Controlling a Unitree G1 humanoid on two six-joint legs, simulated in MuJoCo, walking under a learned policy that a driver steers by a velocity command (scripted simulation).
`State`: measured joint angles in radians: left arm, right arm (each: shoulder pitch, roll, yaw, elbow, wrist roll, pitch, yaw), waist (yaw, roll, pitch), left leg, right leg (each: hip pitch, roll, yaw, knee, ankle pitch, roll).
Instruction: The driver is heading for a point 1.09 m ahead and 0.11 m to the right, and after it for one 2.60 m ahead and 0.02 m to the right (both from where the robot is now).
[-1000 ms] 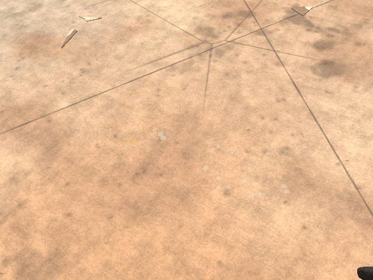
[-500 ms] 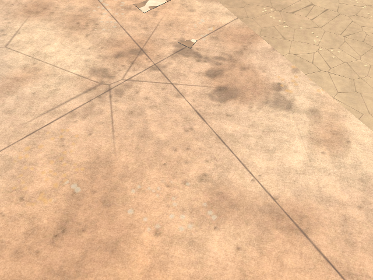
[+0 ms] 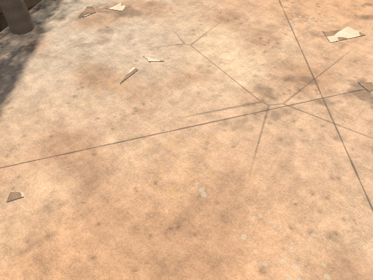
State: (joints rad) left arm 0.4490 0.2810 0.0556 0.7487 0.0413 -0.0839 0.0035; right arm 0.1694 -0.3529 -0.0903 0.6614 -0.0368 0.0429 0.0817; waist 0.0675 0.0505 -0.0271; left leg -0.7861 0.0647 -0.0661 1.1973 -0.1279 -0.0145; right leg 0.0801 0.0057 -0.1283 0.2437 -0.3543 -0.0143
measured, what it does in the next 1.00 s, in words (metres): walks ahead: left foot, then right foot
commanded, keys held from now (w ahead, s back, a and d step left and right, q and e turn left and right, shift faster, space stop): w+q+shift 0.16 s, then w+shift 0.04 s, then w+e+shift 0.80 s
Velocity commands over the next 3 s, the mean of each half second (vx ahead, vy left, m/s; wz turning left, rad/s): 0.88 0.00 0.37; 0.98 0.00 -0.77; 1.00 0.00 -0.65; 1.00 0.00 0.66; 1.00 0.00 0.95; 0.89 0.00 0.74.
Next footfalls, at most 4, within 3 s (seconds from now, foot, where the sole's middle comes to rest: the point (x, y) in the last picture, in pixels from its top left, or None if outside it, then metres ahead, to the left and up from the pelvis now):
0.20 left None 0.28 0.14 -0.77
0.68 right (174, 232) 0.71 0.17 -0.77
1.06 left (142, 153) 1.10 0.36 -0.77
1.48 right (225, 119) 1.34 -0.03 -0.77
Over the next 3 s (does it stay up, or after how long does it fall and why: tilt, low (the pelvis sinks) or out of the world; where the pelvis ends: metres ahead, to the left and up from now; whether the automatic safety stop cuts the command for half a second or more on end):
stays up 2.49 -0.01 -0.01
